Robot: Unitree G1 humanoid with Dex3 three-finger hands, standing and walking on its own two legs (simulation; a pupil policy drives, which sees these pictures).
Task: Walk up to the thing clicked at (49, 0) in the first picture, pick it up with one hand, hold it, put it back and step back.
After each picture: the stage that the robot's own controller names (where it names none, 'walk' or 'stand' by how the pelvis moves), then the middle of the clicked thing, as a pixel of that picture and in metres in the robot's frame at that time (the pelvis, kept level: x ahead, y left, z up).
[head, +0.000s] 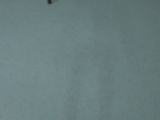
stand; out of the picture +2.28 +0.49 -0.72
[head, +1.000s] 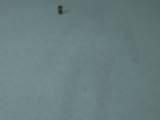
walk; (60, 10) +2.17 +0.24 -0.70
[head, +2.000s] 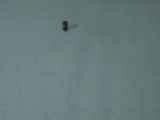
walk; (65, 26) +1.53 +0.15 -0.72
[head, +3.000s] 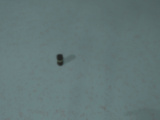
walk; (60, 60) +0.98 +0.20 -0.72
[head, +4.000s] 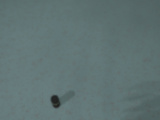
walk; (55, 101) +0.56 +0.22 -0.69
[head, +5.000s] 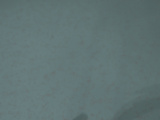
walk; out of the picture +0.34 +0.16 -0.70
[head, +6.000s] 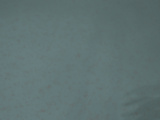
stand; out of the picture +0.27 +0.14 -0.72
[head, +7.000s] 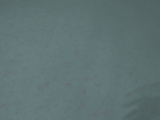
stand; out of the picture +0.27 +0.15 -0.72
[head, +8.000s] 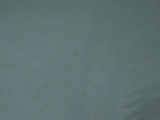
stand; out of the picture +0.27 +0.15 -0.73
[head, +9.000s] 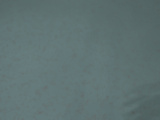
stand; out of the picture +0.25 +0.15 -0.73
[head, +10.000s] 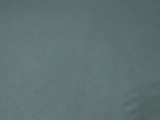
go down; out of the picture +0.25 +0.15 -0.73
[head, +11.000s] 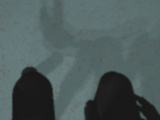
go down; (30, 76) +0.35 +0.18 -0.31
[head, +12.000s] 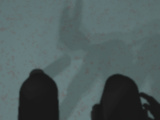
approach; (38, 77) +0.34 +0.18 -0.31
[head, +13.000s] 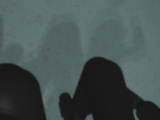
close in; out of the picture +0.33 +0.21 -0.22
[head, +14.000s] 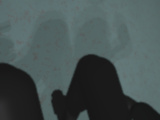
close; out of the picture +0.34 +0.21 -0.21
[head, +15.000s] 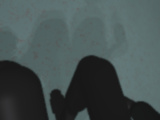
lift; out of the picture +0.33 +0.21 -0.22
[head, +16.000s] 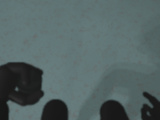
lift; (30, 88) +0.29 +0.17 +0.00
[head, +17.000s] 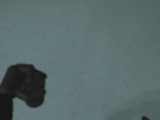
hold; (34, 90) +0.29 +0.17 +0.02
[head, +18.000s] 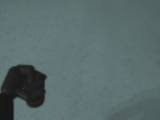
hold; (34, 90) +0.30 +0.17 +0.01
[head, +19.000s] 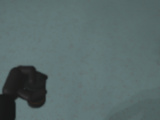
hold; (36, 91) +0.30 +0.17 +0.01
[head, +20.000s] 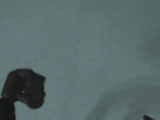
crouch; (34, 92) +0.30 +0.17 -0.05
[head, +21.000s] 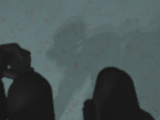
lower; (20, 67) +0.36 +0.18 -0.14
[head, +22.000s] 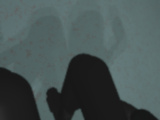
lower; out of the picture +0.39 +0.24 -0.22
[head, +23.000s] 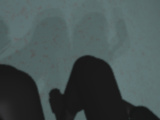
lower; out of the picture +0.37 +0.23 -0.22
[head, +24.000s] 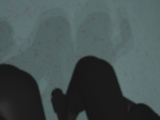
lower; out of the picture +0.36 +0.23 -0.22
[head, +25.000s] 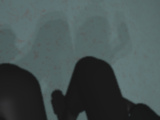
lower; out of the picture +0.34 +0.22 -0.22
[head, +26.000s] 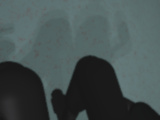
open; out of the picture +0.33 +0.21 -0.23
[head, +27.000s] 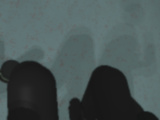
stand; (9, 72) +0.33 +0.20 -0.24
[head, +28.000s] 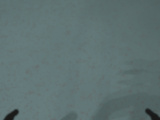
stand; out of the picture +0.28 +0.15 -0.61
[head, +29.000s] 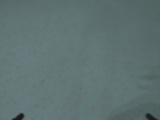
stand; out of the picture +0.29 +0.15 -0.66
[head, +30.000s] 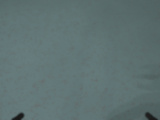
stand; out of the picture +0.28 +0.15 -0.66
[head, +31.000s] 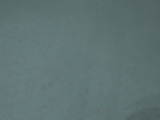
stand; out of the picture +0.31 +0.13 -0.72
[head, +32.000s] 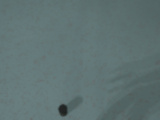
walk; (63, 110) +0.36 +0.10 -0.70
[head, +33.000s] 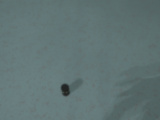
walk; (65, 90) +0.56 +0.15 -0.70
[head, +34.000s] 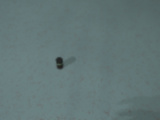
stand; (59, 63) +0.89 +0.20 -0.70
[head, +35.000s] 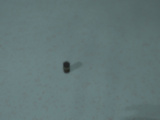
stand; (66, 67) +0.91 +0.13 -0.72
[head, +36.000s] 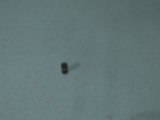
stand; (64, 68) +0.93 +0.16 -0.72
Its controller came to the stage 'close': yes
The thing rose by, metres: 0.72
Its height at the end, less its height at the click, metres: +0.00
